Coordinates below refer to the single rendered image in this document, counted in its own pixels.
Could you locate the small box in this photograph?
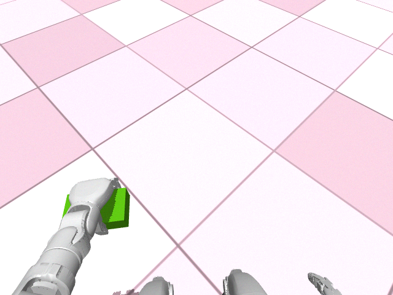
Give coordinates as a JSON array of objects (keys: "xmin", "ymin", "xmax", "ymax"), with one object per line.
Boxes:
[{"xmin": 62, "ymin": 188, "xmax": 130, "ymax": 229}]

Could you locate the left robot hand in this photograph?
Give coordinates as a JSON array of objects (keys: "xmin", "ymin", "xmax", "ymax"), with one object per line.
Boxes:
[{"xmin": 69, "ymin": 178, "xmax": 121, "ymax": 235}]

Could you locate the left robot arm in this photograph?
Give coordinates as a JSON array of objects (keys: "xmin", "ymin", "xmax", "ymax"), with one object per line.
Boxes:
[{"xmin": 12, "ymin": 202, "xmax": 100, "ymax": 295}]

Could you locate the right robot hand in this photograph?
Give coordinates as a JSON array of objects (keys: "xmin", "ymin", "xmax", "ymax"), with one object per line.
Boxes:
[{"xmin": 308, "ymin": 272, "xmax": 342, "ymax": 295}]

